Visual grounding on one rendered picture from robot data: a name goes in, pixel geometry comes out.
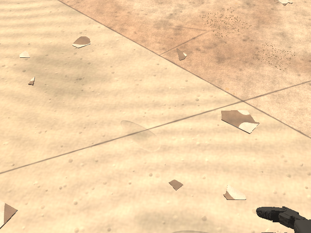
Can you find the robot right hand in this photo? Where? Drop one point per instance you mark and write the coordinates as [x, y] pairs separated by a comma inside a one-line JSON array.
[[286, 217]]

